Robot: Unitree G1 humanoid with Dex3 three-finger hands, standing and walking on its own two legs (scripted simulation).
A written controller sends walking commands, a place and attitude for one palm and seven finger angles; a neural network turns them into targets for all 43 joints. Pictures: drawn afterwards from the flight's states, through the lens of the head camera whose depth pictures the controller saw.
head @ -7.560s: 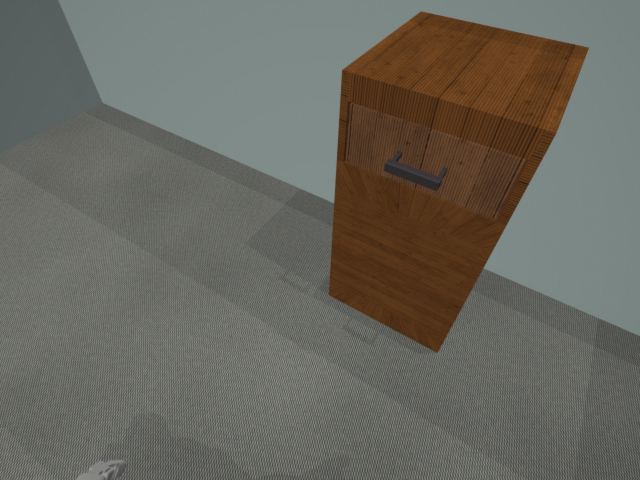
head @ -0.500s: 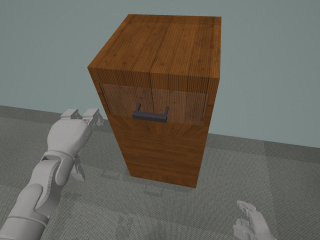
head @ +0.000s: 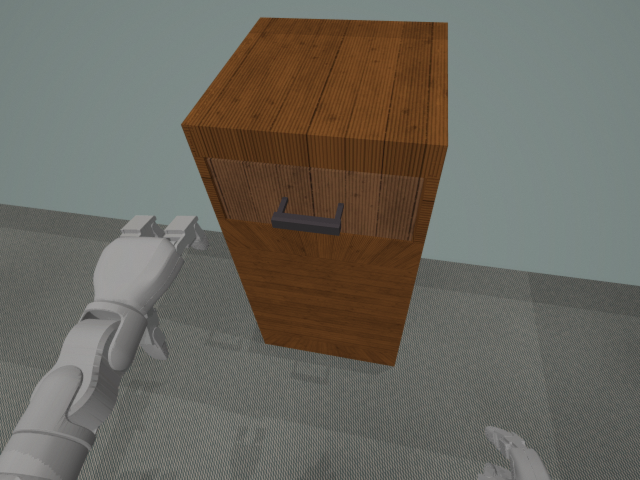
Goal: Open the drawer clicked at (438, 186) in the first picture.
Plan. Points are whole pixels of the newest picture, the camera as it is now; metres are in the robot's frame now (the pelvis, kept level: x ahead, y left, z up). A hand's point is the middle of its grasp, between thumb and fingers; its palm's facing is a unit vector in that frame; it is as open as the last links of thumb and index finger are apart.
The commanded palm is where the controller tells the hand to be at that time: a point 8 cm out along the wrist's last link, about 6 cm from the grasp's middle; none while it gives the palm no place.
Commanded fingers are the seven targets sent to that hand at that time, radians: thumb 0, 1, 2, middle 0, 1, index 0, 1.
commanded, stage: move the hooked fingers above the handle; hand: left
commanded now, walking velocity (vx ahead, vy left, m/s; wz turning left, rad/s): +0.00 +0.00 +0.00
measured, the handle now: (309, 214) +0.56 +0.10 -0.05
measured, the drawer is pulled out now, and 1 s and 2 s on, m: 0.00 0.00 0.00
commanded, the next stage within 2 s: none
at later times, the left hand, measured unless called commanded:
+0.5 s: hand (214, 261) +0.37 +0.20 +0.05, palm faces -0.01 -0.07 -1.00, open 13.9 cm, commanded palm +0.35 +0.20 +0.11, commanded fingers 0.00 -0.50 0.30 -0.30 -1.20 -0.30 -1.20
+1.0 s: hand (260, 236) +0.44 +0.15 +0.03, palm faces -0.02 -0.06 -1.00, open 13.9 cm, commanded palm +0.42 +0.16 +0.09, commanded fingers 0.00 -0.50 0.30 -0.30 -1.20 -0.30 -1.20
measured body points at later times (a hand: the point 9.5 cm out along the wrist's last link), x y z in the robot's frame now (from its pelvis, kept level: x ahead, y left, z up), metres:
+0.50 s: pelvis +0.01 +0.00 -0.01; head +0.04 -0.02 +0.44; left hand +0.37 +0.20 +0.10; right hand +0.14 -0.24 -0.13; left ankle +0.00 +0.07 -0.73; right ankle -0.01 -0.11 -0.73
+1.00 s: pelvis +0.02 -0.01 -0.01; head +0.07 -0.03 +0.44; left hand +0.43 +0.15 +0.08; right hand +0.10 -0.27 -0.15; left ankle +0.00 +0.07 -0.73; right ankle -0.01 -0.11 -0.73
